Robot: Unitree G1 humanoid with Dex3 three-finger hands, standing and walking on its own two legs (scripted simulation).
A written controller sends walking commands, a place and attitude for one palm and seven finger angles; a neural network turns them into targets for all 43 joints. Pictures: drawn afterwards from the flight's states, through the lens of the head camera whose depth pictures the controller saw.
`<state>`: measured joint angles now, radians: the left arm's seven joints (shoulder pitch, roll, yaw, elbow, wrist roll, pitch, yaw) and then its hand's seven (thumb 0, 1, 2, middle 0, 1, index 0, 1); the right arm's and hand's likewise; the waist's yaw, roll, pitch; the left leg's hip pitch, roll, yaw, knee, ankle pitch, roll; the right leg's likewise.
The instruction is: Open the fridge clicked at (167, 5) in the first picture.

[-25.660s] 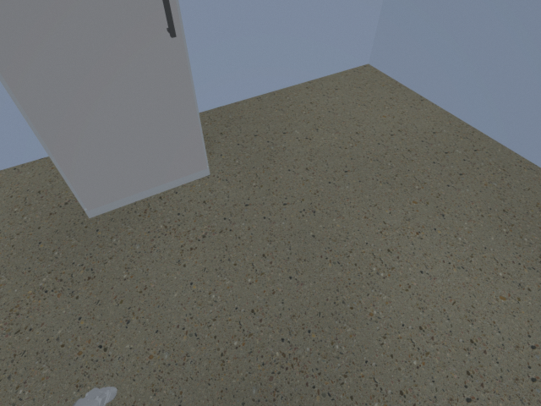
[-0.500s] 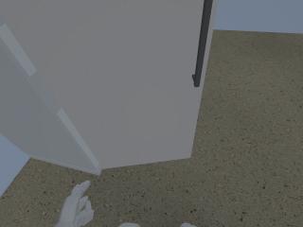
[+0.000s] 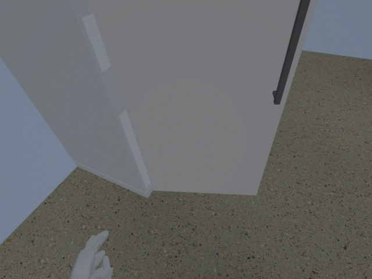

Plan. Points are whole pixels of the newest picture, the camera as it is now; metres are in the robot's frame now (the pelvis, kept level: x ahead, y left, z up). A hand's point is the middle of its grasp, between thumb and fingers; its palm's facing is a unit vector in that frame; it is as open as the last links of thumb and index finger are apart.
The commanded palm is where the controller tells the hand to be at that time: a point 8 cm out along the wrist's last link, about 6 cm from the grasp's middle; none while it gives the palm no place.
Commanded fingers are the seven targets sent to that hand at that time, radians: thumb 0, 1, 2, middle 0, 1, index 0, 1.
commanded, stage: stop stepping back and stand still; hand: right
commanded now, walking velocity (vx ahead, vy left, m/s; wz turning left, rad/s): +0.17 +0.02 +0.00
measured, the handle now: (287, 54) +0.67 -0.22 +0.16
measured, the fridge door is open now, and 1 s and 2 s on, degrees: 69 69 69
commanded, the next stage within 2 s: let the arm hang, fingers relaxed in 0.46 s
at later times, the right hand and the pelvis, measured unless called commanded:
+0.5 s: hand out of the picture +0.15 -0.28 +0.17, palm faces +0.48 +0.77 -0.43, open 7.4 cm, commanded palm +0.10 -0.32 +0.18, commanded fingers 0.00 -0.90 -0.90 0.20 0.30 0.20 0.30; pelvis -0.03 -0.01 +0.00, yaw -2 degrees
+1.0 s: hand out of the picture -0.06 -0.21 -0.18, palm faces +0.11 +0.97 -0.20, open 7.0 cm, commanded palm none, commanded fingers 0.00 -0.90 -0.90 0.20 0.30 0.20 0.30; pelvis -0.04 -0.02 +0.00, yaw -6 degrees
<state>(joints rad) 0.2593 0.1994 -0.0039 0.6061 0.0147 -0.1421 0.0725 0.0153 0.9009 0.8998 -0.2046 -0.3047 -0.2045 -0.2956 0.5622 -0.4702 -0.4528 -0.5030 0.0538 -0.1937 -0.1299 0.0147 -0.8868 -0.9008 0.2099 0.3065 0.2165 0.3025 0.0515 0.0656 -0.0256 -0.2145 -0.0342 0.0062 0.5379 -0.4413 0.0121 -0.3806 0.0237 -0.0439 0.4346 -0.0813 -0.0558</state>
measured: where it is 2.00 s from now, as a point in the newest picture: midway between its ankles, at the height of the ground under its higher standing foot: outside the picture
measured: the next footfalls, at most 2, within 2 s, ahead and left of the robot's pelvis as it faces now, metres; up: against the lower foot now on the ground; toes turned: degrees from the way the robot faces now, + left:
right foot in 0.22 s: +0.01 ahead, -0.13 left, +0.00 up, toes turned -4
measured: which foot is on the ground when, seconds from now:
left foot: down 0.00-1.00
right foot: down 0.00-0.04, up 0.06-0.20, down 0.22-1.00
